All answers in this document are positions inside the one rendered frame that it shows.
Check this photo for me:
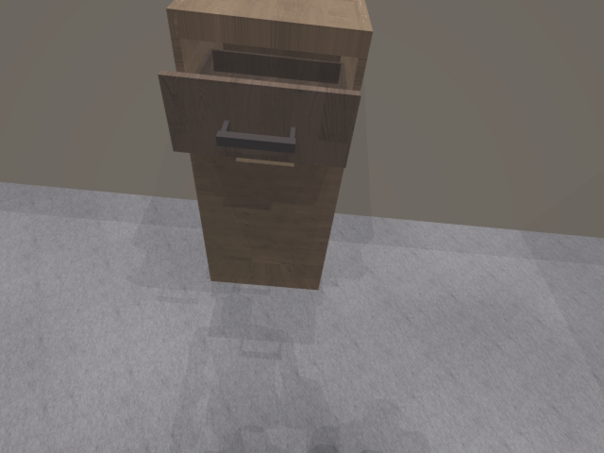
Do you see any handle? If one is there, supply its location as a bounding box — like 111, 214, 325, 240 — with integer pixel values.
216, 120, 296, 153
236, 158, 294, 173

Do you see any drawer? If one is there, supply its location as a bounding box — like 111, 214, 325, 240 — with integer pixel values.
158, 48, 361, 168

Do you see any cabinet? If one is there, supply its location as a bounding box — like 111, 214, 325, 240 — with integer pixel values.
166, 0, 373, 290

